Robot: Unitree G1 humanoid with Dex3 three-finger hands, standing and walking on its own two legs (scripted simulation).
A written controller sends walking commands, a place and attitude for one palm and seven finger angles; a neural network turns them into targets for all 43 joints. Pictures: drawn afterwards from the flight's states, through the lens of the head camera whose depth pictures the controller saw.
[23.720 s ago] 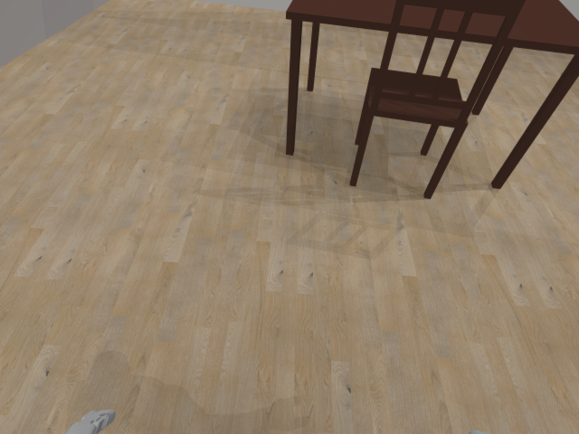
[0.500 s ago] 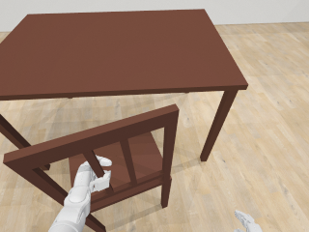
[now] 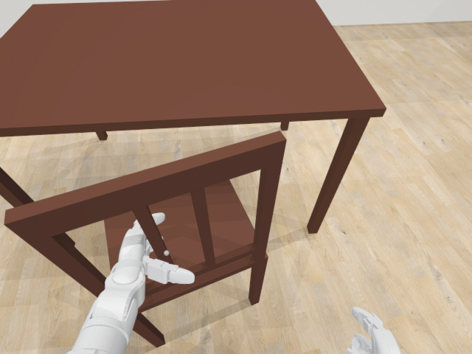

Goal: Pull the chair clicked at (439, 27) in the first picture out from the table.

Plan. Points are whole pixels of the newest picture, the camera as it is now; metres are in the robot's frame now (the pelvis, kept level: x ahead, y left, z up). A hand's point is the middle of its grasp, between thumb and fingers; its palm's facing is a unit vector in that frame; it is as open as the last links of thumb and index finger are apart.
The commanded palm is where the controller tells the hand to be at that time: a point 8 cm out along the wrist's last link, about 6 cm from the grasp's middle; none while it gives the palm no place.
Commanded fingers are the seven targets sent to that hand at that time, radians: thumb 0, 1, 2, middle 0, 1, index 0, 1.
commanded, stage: open the thumb and straighten the fingers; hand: left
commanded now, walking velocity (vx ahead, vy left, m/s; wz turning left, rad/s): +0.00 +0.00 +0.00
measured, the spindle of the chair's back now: (159, 248) +0.32 +0.16 -0.04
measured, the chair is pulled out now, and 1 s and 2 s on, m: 0.19 0.19 0.19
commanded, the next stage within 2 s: draw the fingers out of the gap in 0.14 s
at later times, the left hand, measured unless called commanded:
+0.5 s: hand (159, 274) +0.27 +0.15 -0.04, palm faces +0.07 -0.98 -0.20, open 17.5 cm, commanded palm +0.24 +0.19 -0.01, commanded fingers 0.00 -0.55 0.20 0.00 0.00 0.00 0.00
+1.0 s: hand (156, 327) +0.18 +0.14 -0.04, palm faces +0.08 -0.97 -0.21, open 17.5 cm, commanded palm +0.16 +0.18 -0.01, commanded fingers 0.00 -0.55 0.20 0.00 0.00 0.00 0.00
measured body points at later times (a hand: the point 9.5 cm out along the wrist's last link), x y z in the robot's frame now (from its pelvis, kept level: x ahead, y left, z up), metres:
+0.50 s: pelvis +0.01 +0.00 +0.00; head +0.04 +0.00 +0.45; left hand +0.26 +0.20 -0.02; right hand +0.16 -0.25 -0.09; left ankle +0.01 +0.10 -0.70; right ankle +0.01 -0.12 -0.70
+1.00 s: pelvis +0.02 -0.01 -0.01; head +0.04 -0.02 +0.44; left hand +0.18 +0.19 -0.02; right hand +0.20 -0.25 -0.08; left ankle +0.01 +0.10 -0.70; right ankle +0.01 -0.12 -0.70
